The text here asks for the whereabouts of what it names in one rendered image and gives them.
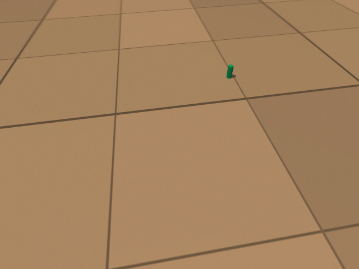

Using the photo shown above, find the can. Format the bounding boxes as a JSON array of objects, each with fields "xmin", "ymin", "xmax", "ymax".
[{"xmin": 227, "ymin": 64, "xmax": 233, "ymax": 78}]

